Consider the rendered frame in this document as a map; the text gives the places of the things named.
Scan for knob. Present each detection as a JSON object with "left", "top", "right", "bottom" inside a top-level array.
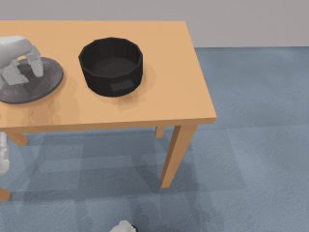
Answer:
[{"left": 17, "top": 63, "right": 35, "bottom": 79}]

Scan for robot left forearm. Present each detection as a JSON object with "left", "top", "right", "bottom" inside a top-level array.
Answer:
[{"left": 0, "top": 44, "right": 12, "bottom": 117}]

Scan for robot left hand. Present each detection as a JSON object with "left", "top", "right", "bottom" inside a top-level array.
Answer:
[{"left": 0, "top": 35, "right": 43, "bottom": 85}]

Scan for left robot upper arm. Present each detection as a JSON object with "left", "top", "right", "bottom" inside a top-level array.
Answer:
[{"left": 0, "top": 131, "right": 10, "bottom": 176}]

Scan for lid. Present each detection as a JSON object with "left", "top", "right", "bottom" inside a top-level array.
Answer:
[{"left": 0, "top": 57, "right": 64, "bottom": 104}]

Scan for table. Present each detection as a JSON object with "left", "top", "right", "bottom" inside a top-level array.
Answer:
[{"left": 0, "top": 20, "right": 217, "bottom": 202}]

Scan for pot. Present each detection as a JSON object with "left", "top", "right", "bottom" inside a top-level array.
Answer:
[{"left": 78, "top": 37, "right": 143, "bottom": 98}]

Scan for left robot shin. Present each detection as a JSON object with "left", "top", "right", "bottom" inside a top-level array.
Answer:
[{"left": 119, "top": 220, "right": 131, "bottom": 226}]

